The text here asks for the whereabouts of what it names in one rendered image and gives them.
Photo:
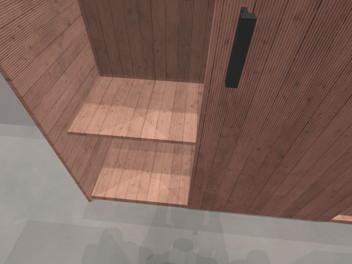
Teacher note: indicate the handle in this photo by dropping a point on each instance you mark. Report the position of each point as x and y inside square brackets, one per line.
[243, 35]

